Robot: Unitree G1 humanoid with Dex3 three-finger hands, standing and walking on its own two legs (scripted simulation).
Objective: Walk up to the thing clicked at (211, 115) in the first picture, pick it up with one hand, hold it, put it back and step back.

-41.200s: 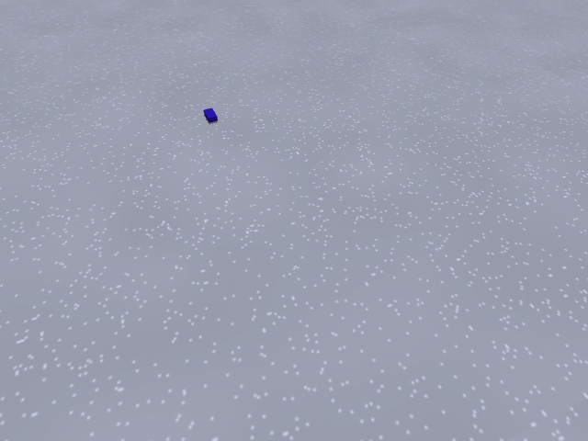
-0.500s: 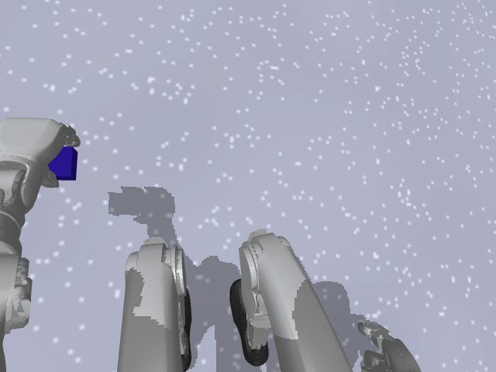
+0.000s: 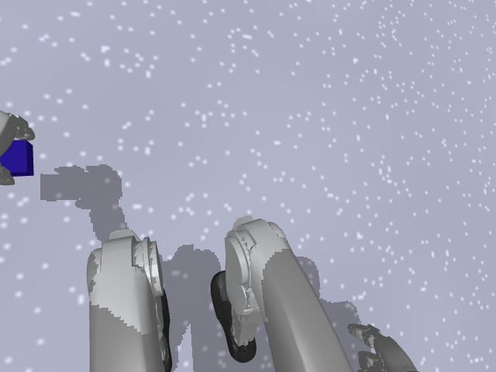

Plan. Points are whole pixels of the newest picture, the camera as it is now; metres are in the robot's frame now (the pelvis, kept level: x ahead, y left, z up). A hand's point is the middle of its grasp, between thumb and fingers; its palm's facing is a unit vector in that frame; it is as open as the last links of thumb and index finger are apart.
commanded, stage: crouch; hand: left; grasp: from above
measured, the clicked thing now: out of the picture +0.44 +0.35 -0.23
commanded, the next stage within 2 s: lower in 0.20 s
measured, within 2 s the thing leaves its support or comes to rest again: rests again in 1.84 s
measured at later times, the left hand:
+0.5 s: hand (1, 161) +0.44 +0.34 -0.23, palm faces -0.49 -0.07 -0.87, open 7.9 cm
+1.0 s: hand (16, 165) +0.44 +0.33 -0.28, palm faces -0.48 -0.08 -0.87, open 8.1 cm
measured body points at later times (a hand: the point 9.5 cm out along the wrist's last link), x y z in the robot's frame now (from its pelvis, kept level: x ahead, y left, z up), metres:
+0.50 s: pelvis -0.01 +0.00 -0.04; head +0.25 +0.10 +0.31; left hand +0.46 +0.34 -0.18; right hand +0.07 -0.26 -0.13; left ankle +0.07 +0.09 -0.35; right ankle +0.08 -0.09 -0.35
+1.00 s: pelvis +0.00 +0.00 -0.06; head +0.27 +0.12 +0.28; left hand +0.47 +0.34 -0.23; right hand +0.07 -0.27 -0.14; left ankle +0.07 +0.10 -0.35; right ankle +0.08 -0.09 -0.35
